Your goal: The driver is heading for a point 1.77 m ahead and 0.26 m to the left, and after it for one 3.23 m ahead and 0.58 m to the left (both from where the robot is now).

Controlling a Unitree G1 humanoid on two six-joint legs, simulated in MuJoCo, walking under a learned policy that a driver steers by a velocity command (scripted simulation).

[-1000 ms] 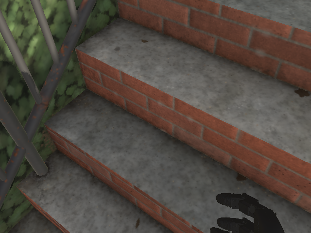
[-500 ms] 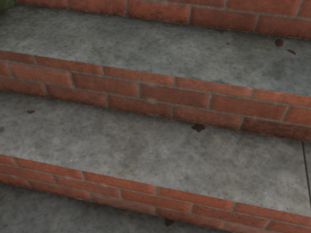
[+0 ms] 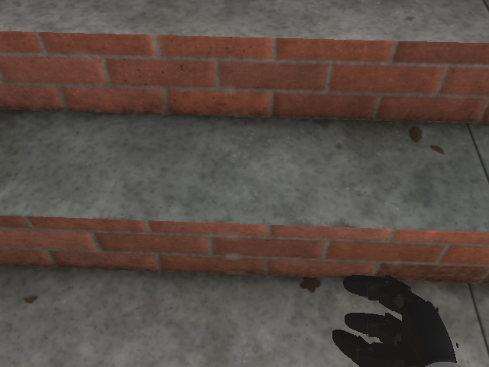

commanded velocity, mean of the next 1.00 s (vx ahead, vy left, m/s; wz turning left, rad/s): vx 0.29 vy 0.00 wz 0.16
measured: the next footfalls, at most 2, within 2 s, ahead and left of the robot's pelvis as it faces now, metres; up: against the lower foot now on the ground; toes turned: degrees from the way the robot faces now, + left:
right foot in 0.54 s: +0.40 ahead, -0.13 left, +0.39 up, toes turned -11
left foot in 1.22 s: +0.67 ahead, +0.35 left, +0.58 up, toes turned +29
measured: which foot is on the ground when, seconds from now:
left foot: down 0.00-0.56, up 0.58-1.00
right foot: down 0.00-0.00, up 0.02-0.52, down 0.54-1.00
